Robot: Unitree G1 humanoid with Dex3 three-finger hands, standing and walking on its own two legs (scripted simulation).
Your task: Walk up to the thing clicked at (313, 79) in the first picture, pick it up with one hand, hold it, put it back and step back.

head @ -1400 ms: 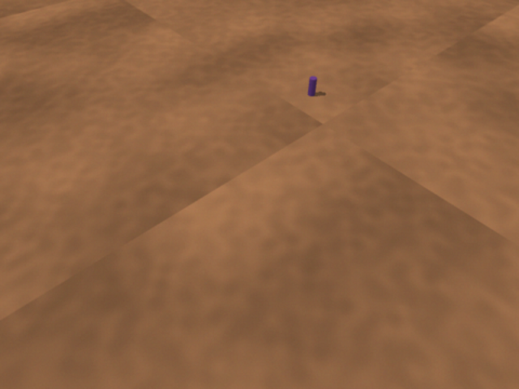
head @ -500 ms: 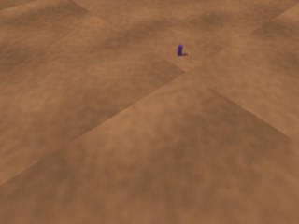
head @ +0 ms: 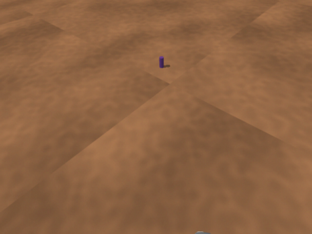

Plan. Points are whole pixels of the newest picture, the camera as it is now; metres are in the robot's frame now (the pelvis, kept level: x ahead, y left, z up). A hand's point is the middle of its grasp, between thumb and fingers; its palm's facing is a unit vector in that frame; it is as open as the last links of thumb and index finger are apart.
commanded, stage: walk up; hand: left
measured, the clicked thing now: (161, 62) +1.97 -0.08 -0.71
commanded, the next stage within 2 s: none
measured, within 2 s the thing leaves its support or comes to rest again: neither
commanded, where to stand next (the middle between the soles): +1.68 -0.21 m, yaw -9 degrees
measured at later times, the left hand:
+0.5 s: hand (94, 204) +0.26 +0.21 -0.16, palm faces -0.05 -0.95 -0.32, open 7.4 cm
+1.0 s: hand (126, 96) +0.73 +0.14 -0.12, palm faces -0.21 -0.88 -0.42, open 7.4 cm
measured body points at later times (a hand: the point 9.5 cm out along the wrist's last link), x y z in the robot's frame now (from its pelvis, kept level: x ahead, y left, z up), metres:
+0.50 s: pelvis +0.25 -0.06 -0.01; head +0.26 -0.04 +0.44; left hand +0.26 +0.26 -0.14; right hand +0.35 -0.39 -0.10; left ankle +0.42 +0.07 -0.73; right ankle +0.11 -0.17 -0.74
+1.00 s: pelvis +0.55 -0.11 -0.03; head +0.55 -0.14 +0.42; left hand +0.74 +0.19 -0.10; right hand +0.49 -0.44 -0.16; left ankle +0.42 +0.07 -0.73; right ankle +0.66 -0.25 -0.74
